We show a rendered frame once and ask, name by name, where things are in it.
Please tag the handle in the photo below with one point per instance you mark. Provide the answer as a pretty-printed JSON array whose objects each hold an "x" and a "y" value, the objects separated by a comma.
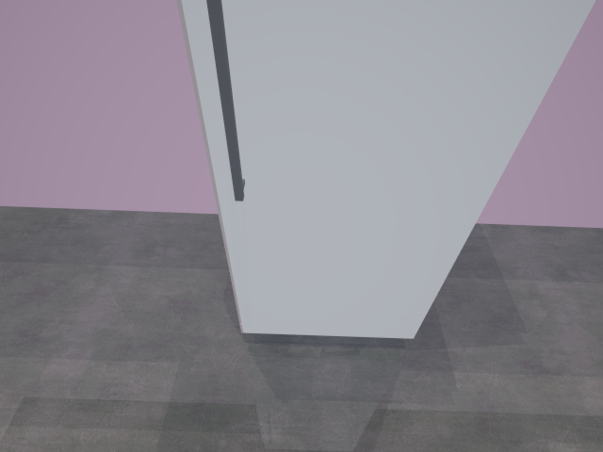
[{"x": 226, "y": 96}]

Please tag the fridge door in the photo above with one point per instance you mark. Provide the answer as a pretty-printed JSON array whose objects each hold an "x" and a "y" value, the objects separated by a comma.
[{"x": 371, "y": 134}]

